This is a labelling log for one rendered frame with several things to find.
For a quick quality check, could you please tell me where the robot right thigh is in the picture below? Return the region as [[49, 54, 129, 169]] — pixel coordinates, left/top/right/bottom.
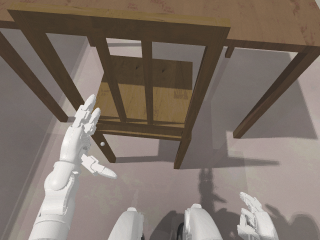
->
[[183, 207, 223, 240]]

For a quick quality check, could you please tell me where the table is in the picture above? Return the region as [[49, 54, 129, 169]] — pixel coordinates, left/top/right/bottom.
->
[[0, 0, 320, 139]]

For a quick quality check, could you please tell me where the right robot hand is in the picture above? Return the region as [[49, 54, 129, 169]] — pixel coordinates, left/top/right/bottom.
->
[[237, 192, 279, 240]]

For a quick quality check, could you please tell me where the left robot hand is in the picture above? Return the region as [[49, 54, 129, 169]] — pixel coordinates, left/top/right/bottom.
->
[[59, 94, 118, 179]]

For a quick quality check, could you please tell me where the robot right shin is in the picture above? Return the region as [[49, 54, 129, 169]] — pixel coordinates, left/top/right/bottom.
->
[[182, 204, 202, 240]]

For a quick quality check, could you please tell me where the robot left forearm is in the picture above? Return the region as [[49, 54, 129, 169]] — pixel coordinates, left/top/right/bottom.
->
[[28, 160, 82, 240]]

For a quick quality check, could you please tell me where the chair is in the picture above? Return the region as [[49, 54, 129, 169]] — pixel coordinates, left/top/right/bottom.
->
[[7, 1, 231, 170]]

